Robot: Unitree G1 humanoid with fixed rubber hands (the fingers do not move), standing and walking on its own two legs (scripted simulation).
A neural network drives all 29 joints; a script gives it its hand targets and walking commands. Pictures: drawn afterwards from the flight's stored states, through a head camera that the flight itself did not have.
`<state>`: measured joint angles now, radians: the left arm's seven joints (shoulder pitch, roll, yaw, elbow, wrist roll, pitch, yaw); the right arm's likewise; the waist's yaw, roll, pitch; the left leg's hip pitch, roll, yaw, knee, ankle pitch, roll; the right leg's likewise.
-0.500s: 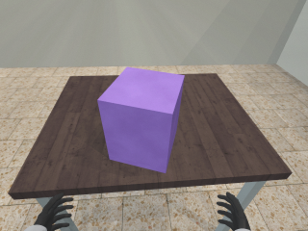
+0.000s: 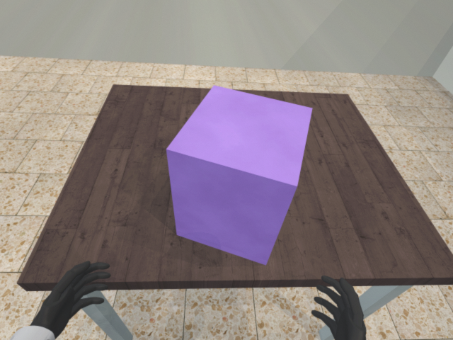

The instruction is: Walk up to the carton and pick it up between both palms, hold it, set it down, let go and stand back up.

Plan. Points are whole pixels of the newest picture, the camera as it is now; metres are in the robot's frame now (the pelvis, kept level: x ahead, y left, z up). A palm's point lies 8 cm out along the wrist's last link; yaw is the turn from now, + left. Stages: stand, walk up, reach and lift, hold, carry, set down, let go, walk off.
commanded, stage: reach and lift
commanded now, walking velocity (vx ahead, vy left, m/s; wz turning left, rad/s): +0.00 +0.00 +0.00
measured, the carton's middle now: (240, 175) +0.42 +0.03 +0.07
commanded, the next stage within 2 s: none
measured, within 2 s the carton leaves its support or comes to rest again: neither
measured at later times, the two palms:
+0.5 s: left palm (65, 272) +0.19 +0.28 +0.06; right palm (335, 302) +0.18 -0.12 +0.07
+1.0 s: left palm (89, 215) +0.26 +0.26 +0.11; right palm (369, 270) +0.22 -0.16 +0.11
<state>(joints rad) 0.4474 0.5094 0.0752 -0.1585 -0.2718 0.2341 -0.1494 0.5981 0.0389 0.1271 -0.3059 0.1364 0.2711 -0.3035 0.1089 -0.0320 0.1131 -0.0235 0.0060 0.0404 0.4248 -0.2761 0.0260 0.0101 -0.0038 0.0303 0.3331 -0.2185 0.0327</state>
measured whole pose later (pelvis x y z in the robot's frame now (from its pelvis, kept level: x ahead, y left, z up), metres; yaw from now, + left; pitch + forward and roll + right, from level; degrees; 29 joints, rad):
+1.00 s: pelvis -0.03 +0.02 +0.00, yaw -2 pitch -9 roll -1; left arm -0.14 0.44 0.11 -0.10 -0.31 0.60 -0.10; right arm 0.04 -0.07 -0.05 -0.31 0.29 0.60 -0.31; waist 0.04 -0.05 0.12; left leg -0.03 -0.01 0.09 0.39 -0.22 0.05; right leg -0.01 -0.02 0.08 0.30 -0.15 0.05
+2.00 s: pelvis -0.01 +0.02 +0.00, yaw +0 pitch +0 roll -3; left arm -0.75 0.56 0.10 0.27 -0.31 0.76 -0.09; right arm -0.55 -0.18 -0.03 0.08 0.41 0.58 -0.33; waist -0.11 -0.05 0.04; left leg -0.21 0.00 0.05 0.48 -0.27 0.05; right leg -0.14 -0.01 0.04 0.31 -0.17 0.05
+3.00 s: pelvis -0.03 -0.01 -0.01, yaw +3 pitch +10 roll -2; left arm -1.02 0.44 -0.09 1.21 -0.28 0.11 -0.05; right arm -0.78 0.05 -0.14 0.80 0.17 0.19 -0.33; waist -0.18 -0.07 -0.11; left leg -0.47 0.02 -0.03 0.53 -0.23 0.01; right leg -0.40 0.02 -0.04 0.41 -0.17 0.01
